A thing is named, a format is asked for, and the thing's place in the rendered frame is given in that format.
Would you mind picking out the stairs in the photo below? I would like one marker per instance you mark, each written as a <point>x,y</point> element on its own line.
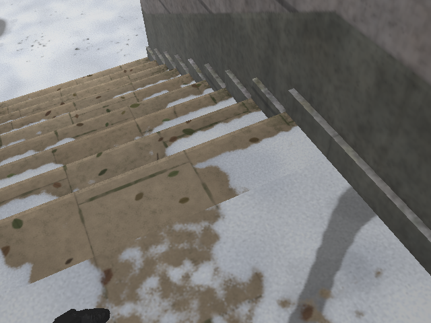
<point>70,136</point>

